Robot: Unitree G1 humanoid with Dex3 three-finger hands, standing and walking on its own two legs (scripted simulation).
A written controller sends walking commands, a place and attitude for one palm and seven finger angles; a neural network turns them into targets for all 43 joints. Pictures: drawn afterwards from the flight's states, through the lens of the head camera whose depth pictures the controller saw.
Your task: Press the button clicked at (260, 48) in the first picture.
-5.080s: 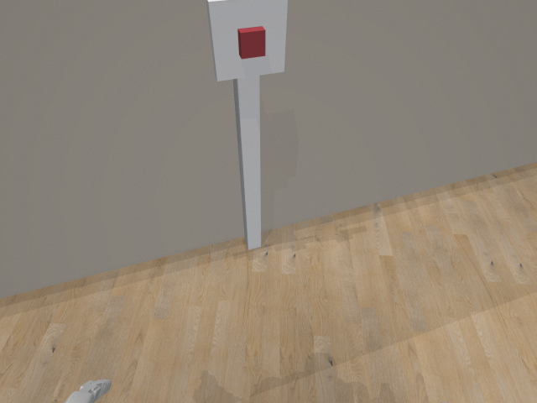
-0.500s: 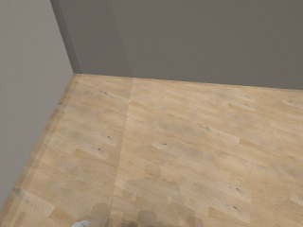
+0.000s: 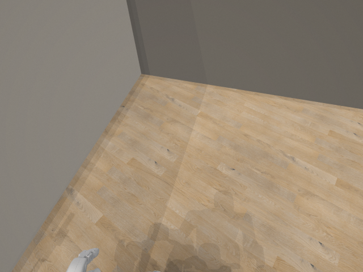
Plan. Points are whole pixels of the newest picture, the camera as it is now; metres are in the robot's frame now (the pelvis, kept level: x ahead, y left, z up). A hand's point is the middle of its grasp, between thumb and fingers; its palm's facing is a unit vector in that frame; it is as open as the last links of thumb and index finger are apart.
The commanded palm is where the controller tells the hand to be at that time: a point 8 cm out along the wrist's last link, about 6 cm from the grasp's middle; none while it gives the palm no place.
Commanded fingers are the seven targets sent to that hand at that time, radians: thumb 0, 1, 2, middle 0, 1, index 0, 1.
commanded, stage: turn to face it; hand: left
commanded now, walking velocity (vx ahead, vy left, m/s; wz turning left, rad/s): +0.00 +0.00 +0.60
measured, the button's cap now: out of the picture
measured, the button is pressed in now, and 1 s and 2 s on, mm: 0 0 0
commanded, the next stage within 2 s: none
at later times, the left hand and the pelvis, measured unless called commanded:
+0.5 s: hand out of the picture -0.09 +0.22 -0.18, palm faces +0.38 -0.89 -0.25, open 7.4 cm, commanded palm none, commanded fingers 0.00 0.90 0.90 -0.20 -0.30 -0.20 -0.30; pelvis -0.04 +0.01 -0.01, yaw +20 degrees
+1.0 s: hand out of the picture -0.03 +0.25 -0.13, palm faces +0.55 -0.79 -0.26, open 7.4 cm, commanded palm none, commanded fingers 0.00 0.90 0.90 -0.20 -0.30 -0.20 -0.30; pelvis -0.05 +0.00 +0.01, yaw +36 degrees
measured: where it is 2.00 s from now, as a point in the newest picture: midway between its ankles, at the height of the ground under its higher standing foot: outside the picture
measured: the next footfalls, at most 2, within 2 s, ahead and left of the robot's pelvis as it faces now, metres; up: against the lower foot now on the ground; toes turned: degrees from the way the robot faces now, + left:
left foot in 0.48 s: -0.04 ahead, +0.12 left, +0.00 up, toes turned +26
right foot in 1.04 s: +0.06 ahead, -0.09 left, +0.00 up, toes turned +37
